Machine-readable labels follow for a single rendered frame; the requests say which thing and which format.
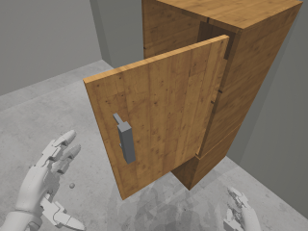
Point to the right robot hand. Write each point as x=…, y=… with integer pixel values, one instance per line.
x=246, y=219

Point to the left robot hand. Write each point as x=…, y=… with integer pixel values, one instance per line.
x=45, y=175

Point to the handle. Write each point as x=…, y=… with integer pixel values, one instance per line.
x=126, y=139

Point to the cupboard door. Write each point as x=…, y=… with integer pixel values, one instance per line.
x=165, y=99

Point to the left robot forearm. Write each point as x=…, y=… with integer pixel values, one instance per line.
x=19, y=220

